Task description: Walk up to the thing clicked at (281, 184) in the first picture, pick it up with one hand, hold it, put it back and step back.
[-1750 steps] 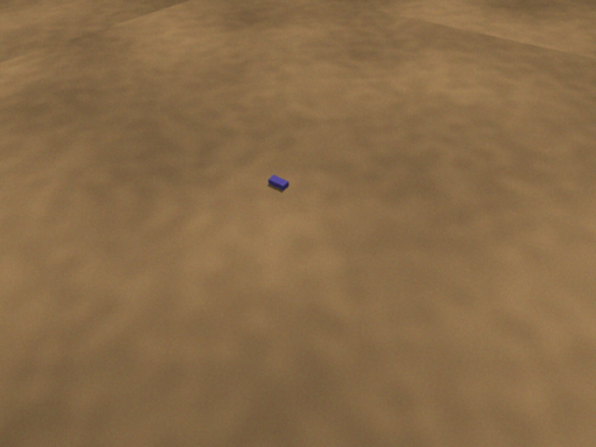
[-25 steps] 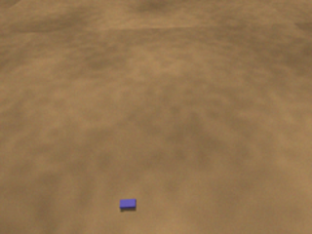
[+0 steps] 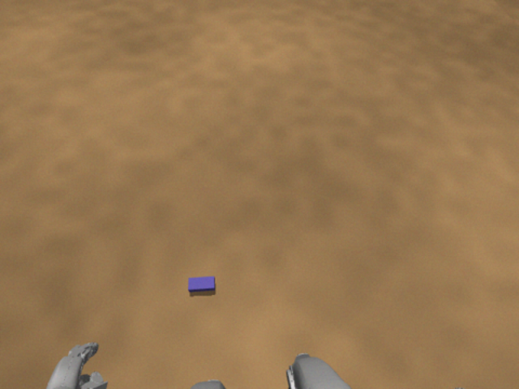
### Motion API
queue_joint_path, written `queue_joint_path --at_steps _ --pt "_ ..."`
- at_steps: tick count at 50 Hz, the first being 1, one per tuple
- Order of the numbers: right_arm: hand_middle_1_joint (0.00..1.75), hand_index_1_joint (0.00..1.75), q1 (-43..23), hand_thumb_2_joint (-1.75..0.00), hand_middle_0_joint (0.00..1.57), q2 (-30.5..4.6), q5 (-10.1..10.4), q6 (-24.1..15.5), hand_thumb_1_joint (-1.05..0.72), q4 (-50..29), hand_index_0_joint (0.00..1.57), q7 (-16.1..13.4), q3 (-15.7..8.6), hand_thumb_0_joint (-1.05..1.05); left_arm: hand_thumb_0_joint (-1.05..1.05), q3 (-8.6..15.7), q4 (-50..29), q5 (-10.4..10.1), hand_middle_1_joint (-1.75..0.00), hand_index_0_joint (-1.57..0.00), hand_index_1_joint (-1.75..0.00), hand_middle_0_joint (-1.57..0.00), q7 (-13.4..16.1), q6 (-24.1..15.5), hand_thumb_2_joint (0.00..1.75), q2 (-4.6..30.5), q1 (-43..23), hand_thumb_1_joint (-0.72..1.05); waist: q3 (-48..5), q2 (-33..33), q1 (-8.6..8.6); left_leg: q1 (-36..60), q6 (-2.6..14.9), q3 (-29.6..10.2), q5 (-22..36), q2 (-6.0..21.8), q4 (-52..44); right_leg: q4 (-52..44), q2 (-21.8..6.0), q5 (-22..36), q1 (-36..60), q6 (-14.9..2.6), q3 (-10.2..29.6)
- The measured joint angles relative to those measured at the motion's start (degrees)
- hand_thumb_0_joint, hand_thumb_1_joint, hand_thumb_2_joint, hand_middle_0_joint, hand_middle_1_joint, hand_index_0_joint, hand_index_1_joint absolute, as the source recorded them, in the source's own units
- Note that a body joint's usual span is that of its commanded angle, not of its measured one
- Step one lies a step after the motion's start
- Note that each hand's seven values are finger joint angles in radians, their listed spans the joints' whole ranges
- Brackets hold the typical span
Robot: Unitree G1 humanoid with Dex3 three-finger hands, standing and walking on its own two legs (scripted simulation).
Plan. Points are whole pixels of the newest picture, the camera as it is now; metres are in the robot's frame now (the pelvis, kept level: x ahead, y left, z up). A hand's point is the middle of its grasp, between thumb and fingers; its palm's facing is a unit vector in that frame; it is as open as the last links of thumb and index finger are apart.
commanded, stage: step back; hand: left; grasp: from above
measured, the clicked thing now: (201, 284) +0.51 +0.20 -0.74
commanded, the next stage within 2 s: none
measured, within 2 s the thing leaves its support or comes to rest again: neither
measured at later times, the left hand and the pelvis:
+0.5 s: hand out of the picture +0.01 +0.23 -0.13, palm faces -0.05 -0.92 -0.40, open 7.4 cm; pelvis -0.11 -0.03 +0.01, yaw -3 degrees
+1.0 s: hand out of the picture -0.18 +0.24 -0.15, palm faces -0.06 -0.92 -0.38, open 7.4 cm; pelvis -0.28 -0.04 +0.00, yaw -4 degrees
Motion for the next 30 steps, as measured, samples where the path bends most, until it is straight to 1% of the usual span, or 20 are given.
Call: queue_joint_path --at_steps 1,3,5,7,10,12,13,14,15,16,17,18,19,21,23,24,26,28,30 --pt "0.3 0.3 0.47 -0.9 0.2 0.43 -0.18 -0.01 -0.9 -0.23 0.2 -0.16 0.15 0.0 0.0 0.08 -0.31 -0.12 -0.3 -0.2 -0.3 -0.2 0.18 -0.01 0.9 0.15 -0.03 0.9 0.22 -0.13 -0.18 0.08 0.02 -0.12 0.8 0.29 -0.72 4.46 1.52 -1.55 -0.83 -0.23 0.48" --pt "0.3 0.3 1.22 -0.9 0.2 0.9 -0.39 0.07 -0.9 -0.87 0.2 -0.58 0.51 0.0 0.0 0.19 -1.02 -0.45 -0.3 -0.2 -0.3 -0.2 0.09 -0.13 0.9 0.13 0.34 0.91 0.37 -0.22 -0.18 0.05 0.08 0.09 2.28 0.8 -2.22 11.24 3.25 -1.81 -1.98 -0.16 0.62" --pt "0.3 0.3 1.49 -0.9 0.21 0.95 -0.47 0.03 -0.9 -1.81 0.2 -0.96 0.67 0.0 0.0 0.28 -1.77 -0.39 -0.3 -0.2 -0.3 -0.2 -0.19 -0.32 0.9 -0.24 1.25 0.91 0.71 0.15 -0.11 -0.1 0.19 0.56 3.26 1.37 -3.0 13.91 3.49 -1.69 -1.54 0.6 0.02" --pt "0.3 0.3 1.56 -0.9 0.21 1.04 -0.5 -0.2 -0.9 -3.02 0.21 -1.24 0.71 0.0 0.0 0.51 -2.26 -0.12 -0.3 -0.2 -0.3 -0.2 -0.57 -0.28 0.9 -0.55 2.35 0.91 1.0 0.39 -0.1 -0.38 0.2 1.21 3.94 1.82 -3.26 13.05 2.84 -2.12 0.11 1.52 -0.47" --pt "0.3 0.3 1.42 -0.9 0.21 1.0 -0.53 -0.61 -0.9 -4.83 0.21 -1.37 0.92 0.0 0.0 0.87 -2.65 0.04 -0.3 -0.2 -0.3 -0.2 -1.06 -0.05 0.9 -0.93 3.61 0.9 1.32 0.75 0.02 -1.48 -0.08 2.2 4.58 2.55 -2.6 6.77 1.0 -2.29 3.65 2.23 -1.56" --pt "0.3 0.3 1.13 -0.9 0.21 0.71 -0.51 -0.61 -0.9 -5.72 0.21 -1.29 1.12 0.0 0.0 1.07 -2.75 0.13 -0.3 -0.2 -0.3 -0.2 -1.39 -0.11 0.9 -1.18 4.21 0.9 1.38 1.15 0.18 -2.66 -0.56 2.75 4.8 3.09 -1.53 0.21 -0.5 -1.35 6.47 2.05 -2.97" --pt "0.3 0.3 0.96 -0.9 0.21 0.45 -0.46 -0.48 -0.9 -6.02 0.21 -1.22 1.19 0.0 0.0 1.14 -2.74 0.19 -0.3 -0.2 -0.3 -0.2 -1.56 -0.3 0.9 -1.37 4.54 0.9 1.27 1.53 0.33 -3.41 -0.88 2.97 4.78 3.46 -0.7 -4.14 -1.17 0.07 8.2 1.74 -3.84" --pt "0.3 0.3 0.79 -0.9 0.21 0.15 -0.34 -0.24 -0.9 -6.22 0.21 -1.15 1.24 0.0 0.0 1.2 -2.67 0.29 -0.3 -0.2 -0.3 -0.2 -1.7 -0.6 0.9 -1.57 4.97 0.9 1.04 1.97 0.5 -4.29 -1.25 3.11 4.61 3.86 0.44 -9.58 -1.7 2.82 10.34 1.35 -4.71" --pt "0.3 0.3 0.52 -0.9 0.21 -0.23 -0.11 0.01 -0.9 -6.23 0.21 -1.1 1.27 0.0 0.0 1.3 -2.47 0.5 -0.3 -0.2 -0.3 -0.2 -1.73 -1.0 0.9 -1.87 5.35 0.9 0.86 2.7 0.68 -5.23 -1.7 3.04 4.32 4.48 1.86 -14.03 -1.68 5.95 12.08 0.9 -5.35" --pt "0.3 0.3 0.0 -0.9 0.21 -0.79 0.19 0.32 -0.9 -5.97 0.21 -1.13 1.16 0.0 0.0 1.37 -2.11 0.84 -0.3 -0.2 -0.3 -0.2 -1.71 -1.29 0.9 -2.68 5.45 0.9 1.29 4.59 0.27 -5.9 -1.72 1.83 4.24 5.52 3.13 -14.76 -0.57 6.84 12.53 0.64 -6.4" --pt "0.3 0.3 -0.26 -0.9 0.21 -0.91 0.51 0.69 -0.9 -5.58 0.21 -1.33 1.0 0.0 0.0 1.19 -2.1 0.88 -0.3 -0.2 -0.3 -0.2 -1.9 -1.34 0.9 -3.16 5.81 0.9 1.22 5.37 -0.07 -6.73 -1.48 -0.12 0.81 4.71 4.99 -14.29 -0.34 6.89 12.21 0.38 -7.06" --pt "0.3 0.3 -0.35 -0.9 0.21 -0.69 0.65 1.09 -0.9 -5.17 0.21 -1.58 0.89 0.0 0.0 0.98 -2.35 1.03 -0.3 -0.2 -0.3 -0.2 -2.13 -1.31 0.9 -3.31 6.33 0.9 0.82 4.94 0.23 -7.79 -1.37 -1.88 -4.22 2.56 8.88 -13.61 -0.89 6.87 11.48 0.08 -6.82" --pt "0.3 0.3 -0.31 -0.9 0.21 -0.55 0.78 1.4 -0.9 -4.88 0.2 -1.7 0.85 0.0 0.0 0.85 -2.64 0.99 -0.3 -0.2 -0.3 -0.2 -2.22 -1.29 0.9 -3.49 6.79 0.9 0.48 4.37 0.74 -8.8 -1.31 -3.39 -7.29 0.26 13.97 -13.54 -1.53 7.22 10.99 -0.15 -6.31" --pt "0.3 0.3 0.24 -0.9 0.21 -0.81 1.23 1.45 -0.9 -4.69 0.2 -1.75 0.9 0.0 0.0 0.6 -3.12 0.79 -0.3 -0.2 -0.3 -0.21 -2.0 -1.09 0.9 -4.14 7.29 0.9 -0.14 4.21 1.37 -9.76 -1.26 -5.86 -8.59 -3.27 22.06 -15.01 -2.35 8.83 10.67 -0.16 -5.92" --pt "0.3 0.3 1.18 -0.9 0.21 -1.16 1.42 1.0 -0.9 -4.77 0.2 -1.89 1.15 0.0 0.0 0.56 -3.89 0.81 -0.3 -0.2 -0.3 -0.21 -1.74 -0.88 0.9 -4.49 7.35 0.9 -0.82 4.24 1.54 -9.42 -1.61 -6.69 -8.35 -5.08 25.83 -16.36 -2.92 10.42 9.97 -0.16 -6.17" --pt "0.3 0.3 1.69 -0.9 0.21 -1.33 1.43 0.82 -0.9 -4.77 0.2 -1.96 1.28 0.0 0.0 0.56 -4.44 0.84 -0.3 -0.2 -0.3 -0.21 -1.6 -0.87 0.9 -4.55 7.22 0.9 -1.02 4.29 1.63 -8.71 -1.85 -6.73 -8.41 -5.43 26.22 -16.73 -3.09 11.06 9.51 -0.16 -6.43" --pt "0.3 0.3 2.53 -0.9 0.21 -1.53 1.39 0.73 -0.9 -4.68 0.2 -2.09 1.48 0.0 0.0 0.56 -5.79 0.93 -0.3 -0.2 -0.3 -0.21 -1.29 -1.05 0.9 -4.5 6.78 0.9 -1.16 4.3 1.75 -6.4 -2.36 -6.2 -8.9 -5.28 23.51 -17.06 -3.36 12.12 8.51 -0.11 -7.2" --pt "0.3 0.3 3.06 -0.9 0.2 -1.47 1.14 0.79 -0.9 -4.61 0.2 -2.11 1.56 0.0 0.0 0.54 -7.23 0.95 -0.3 -0.2 -0.3 -0.21 -1.02 -1.27 0.9 -4.2 6.19 0.9 -0.92 4.04 1.79 -3.46 -2.46 -4.95 -9.39 -4.33 17.51 -16.71 -3.68 12.88 7.37 0.07 -8.16" --pt "0.3 0.3 3.42 -0.9 0.2 -1.16 0.8 0.62 -0.9 -4.76 0.2 -1.93 1.54 0.0 0.0 0.46 -8.41 0.78 -0.3 -0.2 -0.3 -0.21 -0.91 -1.23 0.9 -3.56 5.49 0.9 -0.56 3.46 1.51 -0.08 -1.97 -3.32 -7.9 -2.94 8.9 -15.51 -4.16 13.25 5.96 0.42 -9.31"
